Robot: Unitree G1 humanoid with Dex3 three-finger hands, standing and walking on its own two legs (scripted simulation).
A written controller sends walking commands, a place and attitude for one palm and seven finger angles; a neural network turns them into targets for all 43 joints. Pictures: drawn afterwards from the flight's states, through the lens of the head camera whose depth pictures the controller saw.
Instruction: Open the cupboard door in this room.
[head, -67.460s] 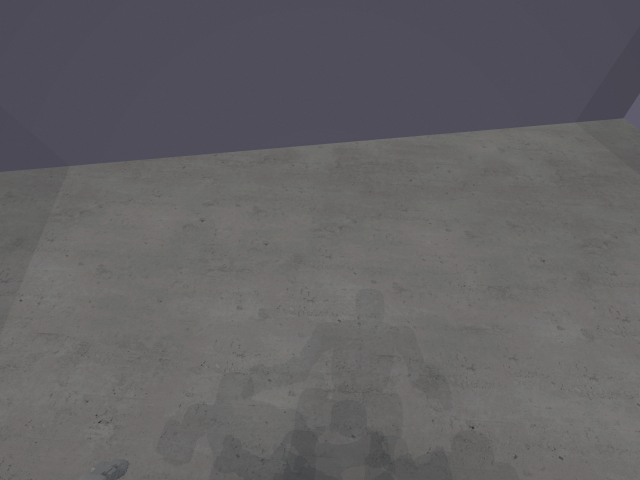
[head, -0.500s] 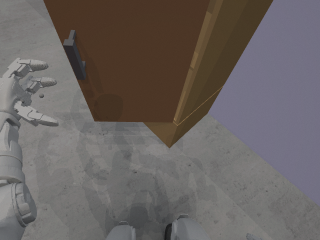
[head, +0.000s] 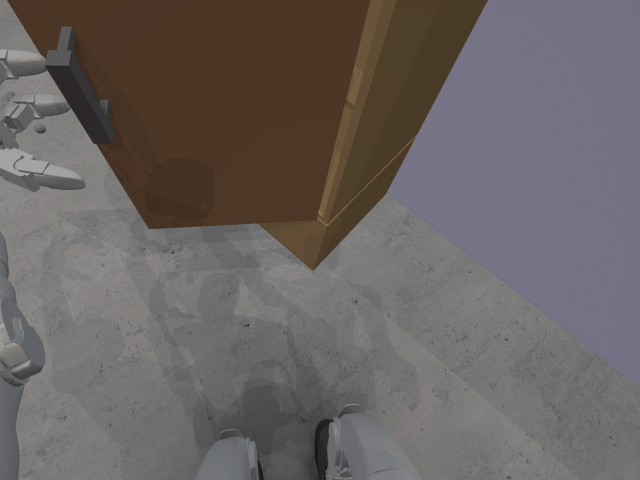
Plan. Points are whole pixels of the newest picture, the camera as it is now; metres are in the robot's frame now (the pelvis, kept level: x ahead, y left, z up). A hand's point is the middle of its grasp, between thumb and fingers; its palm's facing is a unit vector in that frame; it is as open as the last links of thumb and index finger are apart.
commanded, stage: move the hooked fingers beside the handle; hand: left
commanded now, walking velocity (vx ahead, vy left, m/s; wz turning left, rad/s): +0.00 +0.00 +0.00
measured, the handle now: (86, 88) +0.58 +0.23 +0.07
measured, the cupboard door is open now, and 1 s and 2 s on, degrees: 48 47 47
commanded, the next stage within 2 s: slide the fingers in behind the handle in 0.88 s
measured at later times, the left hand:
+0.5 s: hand (19, 121) +0.52 +0.29 +0.07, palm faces +0.03 -1.00 -0.02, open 14.0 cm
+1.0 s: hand (33, 126) +0.52 +0.28 +0.07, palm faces +0.01 -1.00 -0.03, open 14.0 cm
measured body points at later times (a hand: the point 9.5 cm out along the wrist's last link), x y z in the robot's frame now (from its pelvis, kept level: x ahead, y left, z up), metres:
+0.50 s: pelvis +0.01 +0.00 +0.00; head +0.18 +0.05 +0.42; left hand +0.51 +0.34 +0.08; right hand +0.00 -0.27 -0.09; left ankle -0.02 +0.09 -0.67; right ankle +0.04 -0.11 -0.67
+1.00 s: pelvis +0.01 +0.01 +0.00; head +0.17 +0.05 +0.42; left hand +0.51 +0.33 +0.07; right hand +0.00 -0.25 -0.10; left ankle -0.02 +0.09 -0.67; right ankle +0.04 -0.11 -0.67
